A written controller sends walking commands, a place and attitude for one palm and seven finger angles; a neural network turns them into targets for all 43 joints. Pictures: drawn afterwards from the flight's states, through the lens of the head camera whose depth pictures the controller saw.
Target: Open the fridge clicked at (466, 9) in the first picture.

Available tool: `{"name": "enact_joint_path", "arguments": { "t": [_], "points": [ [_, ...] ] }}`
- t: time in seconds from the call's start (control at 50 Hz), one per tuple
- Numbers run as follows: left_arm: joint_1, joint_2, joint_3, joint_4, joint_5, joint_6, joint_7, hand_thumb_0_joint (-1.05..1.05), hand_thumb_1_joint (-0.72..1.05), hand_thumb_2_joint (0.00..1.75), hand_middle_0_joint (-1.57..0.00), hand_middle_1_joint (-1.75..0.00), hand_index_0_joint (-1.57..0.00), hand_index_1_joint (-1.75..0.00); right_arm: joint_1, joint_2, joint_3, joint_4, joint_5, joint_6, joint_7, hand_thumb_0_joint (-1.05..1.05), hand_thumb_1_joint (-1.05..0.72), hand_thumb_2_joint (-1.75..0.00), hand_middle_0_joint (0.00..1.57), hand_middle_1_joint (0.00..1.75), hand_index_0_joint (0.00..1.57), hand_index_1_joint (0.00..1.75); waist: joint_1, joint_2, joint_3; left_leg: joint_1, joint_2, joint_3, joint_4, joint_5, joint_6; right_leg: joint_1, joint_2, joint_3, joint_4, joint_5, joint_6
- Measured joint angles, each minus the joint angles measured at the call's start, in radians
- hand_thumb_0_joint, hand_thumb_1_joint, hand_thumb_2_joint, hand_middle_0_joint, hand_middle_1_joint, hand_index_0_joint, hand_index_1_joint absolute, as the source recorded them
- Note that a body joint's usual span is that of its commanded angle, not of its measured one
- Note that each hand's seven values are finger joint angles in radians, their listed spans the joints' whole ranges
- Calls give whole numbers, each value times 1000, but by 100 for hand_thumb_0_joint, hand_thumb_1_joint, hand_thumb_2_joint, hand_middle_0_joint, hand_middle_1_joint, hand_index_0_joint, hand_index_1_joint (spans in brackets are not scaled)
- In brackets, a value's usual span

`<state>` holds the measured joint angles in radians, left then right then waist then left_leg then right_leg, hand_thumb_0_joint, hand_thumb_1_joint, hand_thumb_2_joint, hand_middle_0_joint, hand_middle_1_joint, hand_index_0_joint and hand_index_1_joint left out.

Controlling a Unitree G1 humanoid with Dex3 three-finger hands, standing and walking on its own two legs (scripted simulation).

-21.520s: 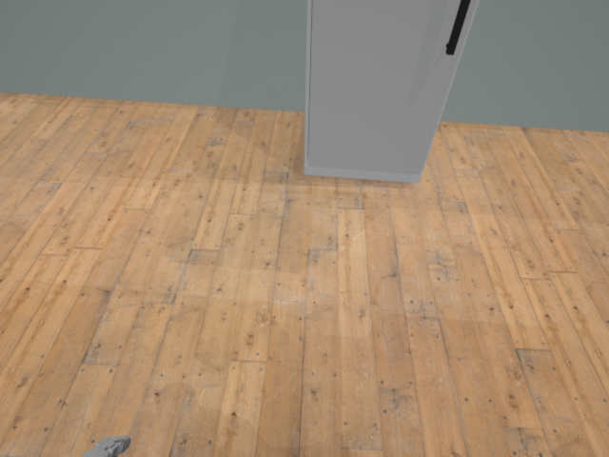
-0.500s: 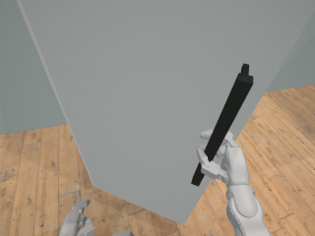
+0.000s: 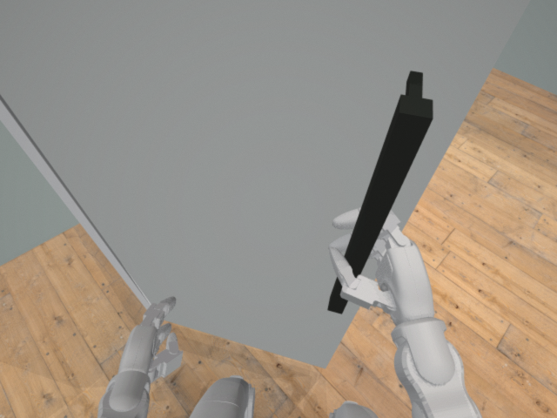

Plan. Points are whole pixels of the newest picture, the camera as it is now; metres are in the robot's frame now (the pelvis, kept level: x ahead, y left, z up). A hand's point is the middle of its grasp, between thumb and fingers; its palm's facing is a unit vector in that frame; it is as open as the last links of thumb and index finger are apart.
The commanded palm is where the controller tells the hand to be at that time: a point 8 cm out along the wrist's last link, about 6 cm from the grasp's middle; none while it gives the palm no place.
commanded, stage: walk backward, drawing the door open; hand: right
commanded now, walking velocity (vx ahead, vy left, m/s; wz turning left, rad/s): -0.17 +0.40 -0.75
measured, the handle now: (363, 228) +0.32 -0.06 +0.14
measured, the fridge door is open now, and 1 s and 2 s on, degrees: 58 73 66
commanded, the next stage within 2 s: stop walking and hold the door back in 0.18 s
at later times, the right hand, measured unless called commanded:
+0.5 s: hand (288, 374) +0.15 +0.01 +0.12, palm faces +0.26 +0.94 -0.22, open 6.5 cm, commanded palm +0.15 -0.06 +0.11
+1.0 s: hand (277, 366) +0.16 +0.02 +0.13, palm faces +0.42 +0.89 -0.18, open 5.9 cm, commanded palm +0.15 -0.05 +0.11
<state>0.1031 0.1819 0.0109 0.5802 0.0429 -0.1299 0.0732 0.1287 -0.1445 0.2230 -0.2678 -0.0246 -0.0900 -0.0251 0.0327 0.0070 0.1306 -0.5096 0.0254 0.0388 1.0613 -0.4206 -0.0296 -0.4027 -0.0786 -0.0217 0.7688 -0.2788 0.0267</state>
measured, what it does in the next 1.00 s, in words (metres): steps to the left, turning right: left foot, then right foot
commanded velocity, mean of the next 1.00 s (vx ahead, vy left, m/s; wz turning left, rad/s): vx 0.18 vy -0.02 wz -0.20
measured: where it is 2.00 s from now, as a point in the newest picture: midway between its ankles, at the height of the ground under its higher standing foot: outside the picture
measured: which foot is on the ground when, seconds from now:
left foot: up 0.00-0.08, down 0.10-0.32, up 0.34-0.46, down 0.48-0.76, up 0.78-0.94, down 0.96-1.00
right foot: down 0.00-0.08, up 0.10-0.30, down 0.32-0.46, up 0.48-0.78, down 0.80-0.96, up 0.98-1.00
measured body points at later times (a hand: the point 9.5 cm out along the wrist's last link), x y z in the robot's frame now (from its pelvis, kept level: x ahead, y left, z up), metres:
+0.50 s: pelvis -0.10 +0.20 +0.00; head -0.08 +0.22 +0.45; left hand +0.15 +0.33 -0.10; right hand +0.14 -0.04 +0.13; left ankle +0.03 +0.27 -0.71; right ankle -0.12 +0.03 -0.68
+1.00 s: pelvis -0.19 +0.29 +0.01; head -0.18 +0.33 +0.46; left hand -0.04 +0.52 -0.14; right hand +0.13 -0.02 +0.14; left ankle -0.08 +0.37 -0.71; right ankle -0.24 +0.16 -0.68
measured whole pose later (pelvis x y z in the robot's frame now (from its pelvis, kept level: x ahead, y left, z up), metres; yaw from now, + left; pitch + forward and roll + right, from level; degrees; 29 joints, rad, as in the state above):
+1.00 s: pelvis -0.19 +0.29 +0.01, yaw -25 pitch -4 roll -1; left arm 0.34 0.29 0.02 0.83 -0.05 0.01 0.12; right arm -0.83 -0.16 -0.08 1.06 0.07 -0.06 -0.05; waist 0.04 -0.07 0.07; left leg -0.35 0.04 0.02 0.70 -0.31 0.01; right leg -0.36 -0.03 -0.04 0.90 -0.49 -0.01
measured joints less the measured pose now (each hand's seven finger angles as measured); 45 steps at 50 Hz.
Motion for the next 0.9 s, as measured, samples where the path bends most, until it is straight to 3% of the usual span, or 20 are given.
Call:
{"name": "enact_joint_path", "arguments": {
  "t": [0.04,0.08,0.12,0.18,0.22,0.28,0.32,0.36,0.4,0.46,0.5,0.56,0.62,0.68,0.74,0.78,0.8,0.82,0.86,0.9],
  "points": [
    [-7,2,-3,9,3,19,-13,1,90,90,-20,-30,-20,-30,-6,-7,-11,2,-1,13,-5,-1,-59,-77,43,138,32,137,3,-22,15,16,-23,-34,-4,-10,-11,-11,-14,61,-32,10,35],
    [4,7,-3,13,-6,25,-20,1,90,90,-20,-30,-20,-30,0,-2,-14,-5,6,36,-13,-1,-60,-77,42,136,31,137,-4,-51,9,105,-19,-45,-222,-11,8,-35,-30,112,-66,19,45],
    [7,-2,-2,21,-22,25,-22,1,90,90,-20,-30,-20,-30,8,-4,-25,-34,10,66,-21,-1,-61,-77,42,135,30,138,-23,-29,3,125,12,-35,-343,88,44,-90,-14,114,35,-141,39],
    [9,-2,8,44,-21,25,-6,1,90,90,-20,-30,-20,-30,7,14,-27,-25,5,86,-28,0,-61,-78,41,133,30,139,-11,-29,30,136,36,27,-339,135,53,-136,20,57,328,-268,20],
    [25,-5,10,49,-21,21,2,1,90,90,-20,-30,-20,-30,9,18,-25,-8,4,85,-24,0,-61,-78,40,132,31,139,-5,-16,32,152,55,62,-371,154,64,-101,34,-17,363,-306,16],
    [53,-6,-1,34,-16,14,9,1,90,90,-20,-30,-20,-30,14,19,-22,5,3,76,-18,1,-62,-78,39,133,31,139,9,2,9,139,70,120,-400,182,85,9,46,-99,184,-293,5],
    [77,5,-7,4,-14,5,10,1,90,90,-20,-30,-20,-30,12,21,-18,2,11,60,-16,1,-61,-78,40,134,32,139,9,-5,-24,83,63,155,-357,177,97,104,41,-110,-26,-189,-20],
    [75,4,-4,2,-12,15,17,1,90,90,-20,-30,-20,-30,-43,15,-14,46,23,31,-18,1,-62,-78,41,135,32,139,-4,3,-7,27,40,114,-226,95,40,87,32,-88,-37,-53,-47],
    [64,1,-11,32,-18,47,18,1,90,90,-20,-30,-20,-30,-95,11,-17,109,34,26,-19,0,-61,-79,42,136,33,139,-29,7,14,15,20,47,-121,62,5,94,31,-65,-34,-54,-26],
    [72,21,-23,59,-40,92,20,1,90,90,-20,-30,-20,-30,-203,0,-3,247,43,45,-16,-2,-58,-79,43,138,34,139,-57,-50,-5,100,19,17,-235,40,-8,68,12,-6,-31,-62,-20],
    [63,24,-34,72,-48,122,16,1,90,90,-20,-30,-20,-30,-291,-14,-8,331,49,65,-14,-4,-56,-79,44,139,36,139,-75,-33,-32,101,43,-6,-322,103,15,-23,44,25,140,-197,-23],
    [8,35,-36,110,-32,150,20,1,90,90,-20,-30,-20,-30,-375,0,-45,464,63,87,-33,-5,-57,-79,44,138,37,139,-60,-39,-33,81,51,3,-336,176,36,-106,103,73,432,-164,-10],
    [-5,39,-25,117,-35,153,24,1,90,89,-20,-30,-20,-30,-445,3,-83,618,77,85,-37,-4,-58,-79,41,136,38,140,-29,-37,-56,94,65,4,-434,164,31,-109,130,46,483,-127,0],
    [7,47,-12,113,-36,158,21,1,90,89,-20,-30,-20,-30,-525,-6,-122,765,82,84,-32,-3,-58,-78,40,135,39,140,-3,-7,-71,108,91,-6,-539,194,13,-36,149,-12,355,-161,-8],
    [30,65,-7,113,-41,151,21,1,90,89,-20,-30,-20,-30,-614,-19,-165,901,78,75,-25,-2,-59,-78,39,134,40,140,8,26,-77,103,101,-11,-603,235,6,119,155,-101,62,-235,-37],
    [59,101,-3,95,-42,139,19,1,90,90,-20,-30,-20,-30,-688,-24,-193,984,79,66,-13,-1,-59,-79,39,135,41,140,15,-5,-86,44,67,11,-531,162,-12,234,130,-127,-179,-301,-86],
    [71,116,6,88,-43,129,21,1,90,90,-20,-30,-20,-30,-737,-29,-201,1022,87,62,-9,-1,-59,-79,39,135,41,140,25,-30,-78,-14,46,20,-384,102,-21,239,105,-109,-234,-252,-118],
    [77,117,17,99,-44,120,24,1,90,90,-20,-30,-20,-30,-788,-34,-214,1067,87,53,-6,0,-60,-79,39,135,40,140,24,-29,-50,-58,35,0,-202,72,-18,219,89,-116,-211,-96,-121],
    [107,113,28,141,-60,123,22,1,90,90,-20,-30,-20,-30,-854,-30,-231,1167,83,31,-14,0,-61,-79,38,135,39,140,12,-21,-27,-83,27,-31,33,61,-4,199,78,-124,-147,-21,-97],
    [158,117,22,176,-76,141,28,1,90,90,-20,-30,-20,-30,-887,-18,-249,1249,84,22,-20,1,-62,-79,37,134,38,140,11,-51,-47,-25,22,-22,-1,28,10,179,56,-105,-129,-44,-73]
  ]
}}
